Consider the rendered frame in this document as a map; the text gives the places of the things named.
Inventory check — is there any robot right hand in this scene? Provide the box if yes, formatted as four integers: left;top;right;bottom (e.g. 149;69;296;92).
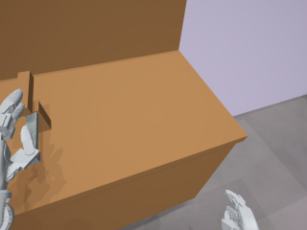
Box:
222;190;259;230

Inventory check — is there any tap lever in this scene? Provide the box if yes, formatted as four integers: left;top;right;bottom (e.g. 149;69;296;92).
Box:
25;112;41;166

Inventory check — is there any robot left hand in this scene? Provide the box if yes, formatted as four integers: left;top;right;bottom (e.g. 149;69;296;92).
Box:
0;88;39;191

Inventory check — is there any counter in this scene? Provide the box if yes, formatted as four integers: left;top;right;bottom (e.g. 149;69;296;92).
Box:
0;0;248;230

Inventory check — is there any robot left forearm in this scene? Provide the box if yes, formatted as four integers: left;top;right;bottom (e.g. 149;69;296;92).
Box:
0;190;15;230

